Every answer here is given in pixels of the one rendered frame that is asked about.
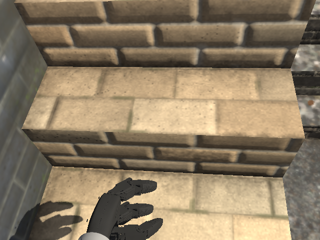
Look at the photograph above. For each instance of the left robot hand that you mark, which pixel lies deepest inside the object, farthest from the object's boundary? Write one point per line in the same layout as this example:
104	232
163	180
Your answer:
109	213

